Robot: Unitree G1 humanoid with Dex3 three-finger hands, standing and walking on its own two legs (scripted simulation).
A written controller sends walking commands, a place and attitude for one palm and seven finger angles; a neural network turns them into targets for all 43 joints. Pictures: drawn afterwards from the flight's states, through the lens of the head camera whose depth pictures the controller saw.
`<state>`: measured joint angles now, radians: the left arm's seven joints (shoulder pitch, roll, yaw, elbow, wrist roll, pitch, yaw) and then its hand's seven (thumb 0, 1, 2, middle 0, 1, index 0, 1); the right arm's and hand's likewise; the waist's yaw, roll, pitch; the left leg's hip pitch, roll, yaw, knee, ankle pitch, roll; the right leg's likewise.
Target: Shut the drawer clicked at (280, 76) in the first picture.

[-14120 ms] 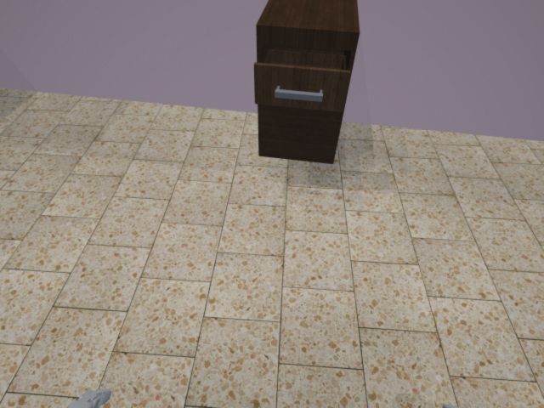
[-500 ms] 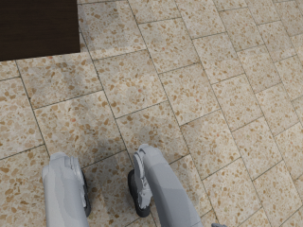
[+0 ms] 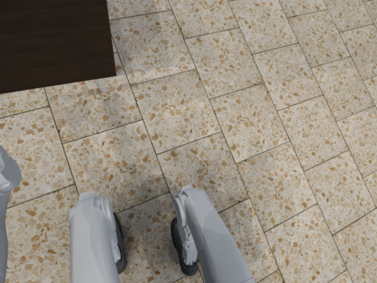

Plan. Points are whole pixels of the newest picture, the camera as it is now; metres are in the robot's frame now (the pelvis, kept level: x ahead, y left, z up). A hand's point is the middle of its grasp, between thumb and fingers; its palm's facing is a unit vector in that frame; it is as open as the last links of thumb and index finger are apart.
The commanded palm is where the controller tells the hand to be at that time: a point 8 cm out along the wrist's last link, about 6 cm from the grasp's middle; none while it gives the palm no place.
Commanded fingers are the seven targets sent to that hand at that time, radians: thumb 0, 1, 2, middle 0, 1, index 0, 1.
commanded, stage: pull the fist back off the drawer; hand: left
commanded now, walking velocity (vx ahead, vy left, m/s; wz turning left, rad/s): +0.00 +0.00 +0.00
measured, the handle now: out of the picture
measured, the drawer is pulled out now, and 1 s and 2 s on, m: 0.00 0.00 0.00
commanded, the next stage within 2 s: draw the hand back to the body in 0.14 s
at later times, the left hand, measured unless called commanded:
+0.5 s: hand out of the picture +0.48 +0.27 +0.12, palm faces +0.18 -0.98 -0.08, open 3.3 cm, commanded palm +0.46 +0.30 +0.14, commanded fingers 0.00 0.90 0.90 -1.40 -1.60 -1.40 -1.60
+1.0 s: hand out of the picture +0.32 +0.28 +0.27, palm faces +0.36 -0.88 -0.31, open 3.2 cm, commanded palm +0.28 +0.31 +0.30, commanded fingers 0.00 0.90 0.90 -1.40 -1.60 -1.40 -1.60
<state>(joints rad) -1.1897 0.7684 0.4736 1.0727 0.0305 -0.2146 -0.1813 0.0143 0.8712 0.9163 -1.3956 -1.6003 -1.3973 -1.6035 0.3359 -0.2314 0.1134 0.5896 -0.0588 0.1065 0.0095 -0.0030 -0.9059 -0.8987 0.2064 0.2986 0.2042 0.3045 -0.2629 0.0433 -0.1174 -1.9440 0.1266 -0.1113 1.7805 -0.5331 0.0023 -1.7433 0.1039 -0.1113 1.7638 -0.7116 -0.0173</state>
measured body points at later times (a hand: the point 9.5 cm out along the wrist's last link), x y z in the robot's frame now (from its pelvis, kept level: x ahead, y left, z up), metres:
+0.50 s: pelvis +0.04 +0.00 +0.09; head +0.23 +0.04 +0.49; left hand +0.47 +0.32 +0.12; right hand +0.14 -0.24 -0.04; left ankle +0.09 +0.13 -0.48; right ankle +0.04 -0.11 -0.48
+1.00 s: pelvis +0.06 +0.01 +0.23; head +0.09 +0.01 +0.68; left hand +0.29 +0.33 +0.29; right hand +0.25 -0.20 +0.13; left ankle +0.09 +0.13 -0.48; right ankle +0.04 -0.11 -0.48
